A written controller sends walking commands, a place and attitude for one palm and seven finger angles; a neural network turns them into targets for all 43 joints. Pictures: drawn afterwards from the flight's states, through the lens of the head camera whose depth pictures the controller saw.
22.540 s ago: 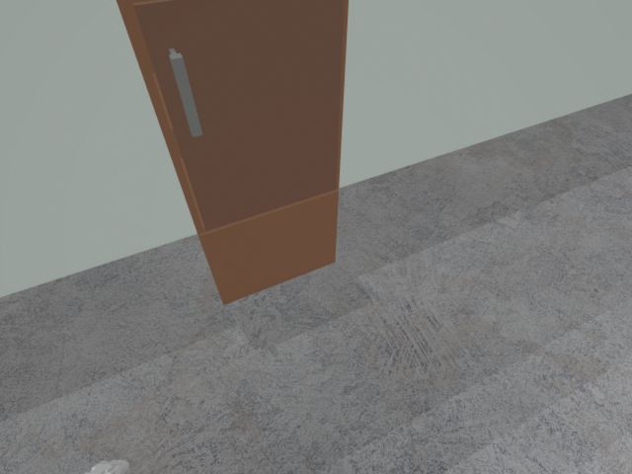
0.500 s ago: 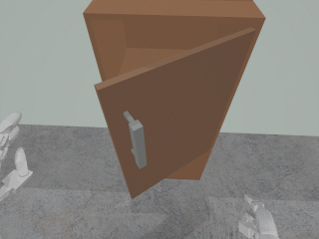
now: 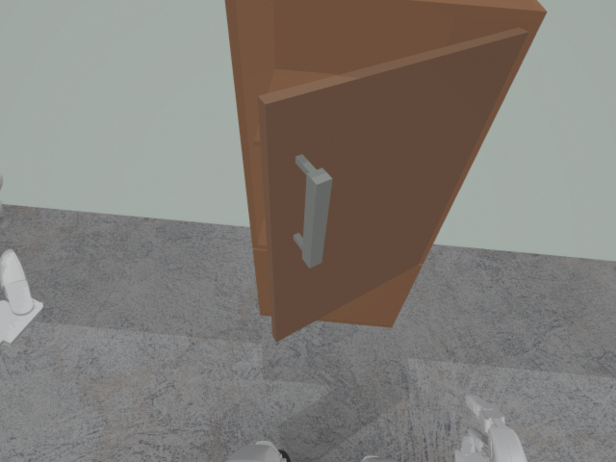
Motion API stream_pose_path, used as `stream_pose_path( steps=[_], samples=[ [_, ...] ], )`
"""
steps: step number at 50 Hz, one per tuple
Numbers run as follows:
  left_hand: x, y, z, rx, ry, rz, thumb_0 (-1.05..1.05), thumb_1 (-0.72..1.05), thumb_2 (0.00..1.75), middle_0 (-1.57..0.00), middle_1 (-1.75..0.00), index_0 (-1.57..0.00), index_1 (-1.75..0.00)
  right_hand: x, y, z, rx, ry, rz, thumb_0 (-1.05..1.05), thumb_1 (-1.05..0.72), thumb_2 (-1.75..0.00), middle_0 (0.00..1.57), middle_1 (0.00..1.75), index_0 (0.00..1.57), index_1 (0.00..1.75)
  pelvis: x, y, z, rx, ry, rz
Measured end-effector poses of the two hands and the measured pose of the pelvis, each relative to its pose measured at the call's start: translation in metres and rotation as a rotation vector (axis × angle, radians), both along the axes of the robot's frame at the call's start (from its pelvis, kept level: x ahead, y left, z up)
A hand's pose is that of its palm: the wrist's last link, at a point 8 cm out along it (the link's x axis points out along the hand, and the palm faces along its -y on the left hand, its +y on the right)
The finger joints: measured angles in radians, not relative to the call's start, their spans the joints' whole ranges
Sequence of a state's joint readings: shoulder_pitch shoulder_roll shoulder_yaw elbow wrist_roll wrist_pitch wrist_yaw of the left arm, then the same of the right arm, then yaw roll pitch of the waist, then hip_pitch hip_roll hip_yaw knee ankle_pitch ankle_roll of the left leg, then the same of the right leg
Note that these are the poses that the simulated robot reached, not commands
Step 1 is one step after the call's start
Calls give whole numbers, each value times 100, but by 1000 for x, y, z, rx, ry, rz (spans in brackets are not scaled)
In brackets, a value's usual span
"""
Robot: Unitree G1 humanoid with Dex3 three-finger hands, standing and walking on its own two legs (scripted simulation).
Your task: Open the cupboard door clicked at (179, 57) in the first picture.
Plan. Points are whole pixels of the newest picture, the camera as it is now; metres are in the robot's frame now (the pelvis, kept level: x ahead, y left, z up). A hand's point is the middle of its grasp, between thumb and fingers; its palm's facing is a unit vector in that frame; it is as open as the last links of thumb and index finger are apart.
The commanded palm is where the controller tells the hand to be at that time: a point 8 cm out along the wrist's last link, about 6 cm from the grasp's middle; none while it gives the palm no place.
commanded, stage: step back with the hand held close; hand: left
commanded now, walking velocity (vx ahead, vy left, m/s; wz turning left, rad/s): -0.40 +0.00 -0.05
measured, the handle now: (307, 214) +0.41 +0.03 +0.10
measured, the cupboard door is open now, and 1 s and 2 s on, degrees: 36 36 36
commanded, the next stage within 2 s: stop stepping back and stand still in 0.20 s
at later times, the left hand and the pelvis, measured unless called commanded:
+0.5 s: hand (10, 389) +0.14 +0.24 +0.18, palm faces +0.27 -0.85 -0.46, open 7.4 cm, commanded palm +0.07 +0.29 +0.19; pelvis -0.09 +0.01 +0.02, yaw -5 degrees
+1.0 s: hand out of the picture +0.07 +0.28 +0.18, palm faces +0.39 -0.82 -0.43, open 7.4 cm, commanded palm +0.01 +0.32 +0.19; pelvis -0.15 +0.03 +0.01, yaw -3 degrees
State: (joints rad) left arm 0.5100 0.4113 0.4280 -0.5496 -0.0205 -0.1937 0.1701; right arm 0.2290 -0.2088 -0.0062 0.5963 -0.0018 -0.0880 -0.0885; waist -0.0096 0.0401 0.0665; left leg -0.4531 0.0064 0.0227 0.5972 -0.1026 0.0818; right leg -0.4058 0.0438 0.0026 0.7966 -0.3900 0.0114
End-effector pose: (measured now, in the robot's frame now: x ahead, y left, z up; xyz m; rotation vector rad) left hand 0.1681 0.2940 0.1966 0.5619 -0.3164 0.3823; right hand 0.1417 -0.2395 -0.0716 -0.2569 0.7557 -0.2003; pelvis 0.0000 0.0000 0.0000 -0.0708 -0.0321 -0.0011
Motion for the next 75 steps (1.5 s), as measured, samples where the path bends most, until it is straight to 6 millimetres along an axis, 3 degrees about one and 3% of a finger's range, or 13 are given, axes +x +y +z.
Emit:
stream_pose_path(
  steps=[5, 11, 23, 28, 35, 39, 47, 57, 59, 63, 68, 70, 75],
  samples=[
    [-16, 6, 9, -13, -13, 21, 2, 89, 90, -21, -30, -21, -30, -11, 12, 8, 49, -18, 15, 2, -91, -90, 21, 30, 21, 30, -14, -3, 8, 2, 30, -13],
    [-36, -16, 1, -20, 31, -49, 2, 89, 90, -20, -30, -21, -30, -19, 12, 6, 80, -51, 63, 2, -90, -90, 21, 30, 21, 30, -44, -10, 4, 38, 77, -66],
    [-47, -7, -7, -42, 75, -145, 2, 89, 90, -21, -30, -21, -30, -82, -9, 32, -23, -52, -66, 2, -91, -90, 21, 30, 21, 30, -84, 6, 12, 62, 29, -97],
    [-80, -6, 4, -2, 91, -156, 2, 89, 90, -21, -30, -21, -30, -118, -5, 40, -12, -94, -79, 2, -91, -90, 20, 30, 21, 30, -106, 9, 18, 46, 20, -87],
    [-132, 5, 1, -5, 120, -67, 2, 89, 90, -21, -30, -22, -30, -160, 1, 15, 19, 5, -64, 2, -91, -90, 21, 30, 21, 30, -133, 11, 17, 53, 11, -91],
    [-140, 15, -7, -84, 49, -17, 2, 89, 90, -21, -30, -22, -30, -178, 3, 9, 1, 38, -68, 2, -90, -90, 21, 30, 21, 30, -137, 17, 16, 61, -1, -86],
    [-131, 29, -7, -83, -11, -41, 2, 89, 90, -21, -30, -21, -30, -180, 23, 12, 1, -35, -92, 2, -91, -90, 20, 30, 21, 30, -145, 33, 9, 61, -23, -58],
    [-143, 19, 2, -1, 85, -53, 2, 89, 90, -21, -30, -21, -30, -165, 42, 4, 92, -27, -9, 2, -90, -90, 21, 30, 21, 30, -146, 28, 14, 46, 6, -65],
    [-135, 24, -27, -15, 192, -44, 1, 89, 90, -20, -30, -21, -30, -163, 37, -7, 105, 2, 17, 2, -90, -90, 21, 30, 21, 30, -146, 30, 11, 44, 22, -55],
    [-125, 30, -154, -246, 647, 41, 0, 90, 90, -20, -30, -20, -30, -171, 25, -38, 99, 138, -1, 1, -90, -90, 21, 30, 21, 30, -146, 38, 0, 45, 31, -24],
    [-189, -18, -294, -509, 1232, 73, 1, 91, 90, -19, -30, -20, -30, -207, 24, -44, 74, 305, -39, 1, -91, -90, 20, 30, 21, 30, -146, 38, 2, 61, 14, -20],
    [-228, -45, -322, -587, 1413, 62, 1, 91, 90, -19, -30, -20, -30, -225, 26, -42, 68, 376, -57, 1, -91, -90, 20, 30, 20, 30, -146, 37, 6, 60, 11, -22],
    [-294, -33, -333, -651, 1561, 213, -2, 103, 90, -21, -30, -21, -30, -268, 36, -43, 77, 555, -78, 1, -91, -90, 20, 30, 20, 30, -146, 33, 14, 52, 16, -8]
  ],
)
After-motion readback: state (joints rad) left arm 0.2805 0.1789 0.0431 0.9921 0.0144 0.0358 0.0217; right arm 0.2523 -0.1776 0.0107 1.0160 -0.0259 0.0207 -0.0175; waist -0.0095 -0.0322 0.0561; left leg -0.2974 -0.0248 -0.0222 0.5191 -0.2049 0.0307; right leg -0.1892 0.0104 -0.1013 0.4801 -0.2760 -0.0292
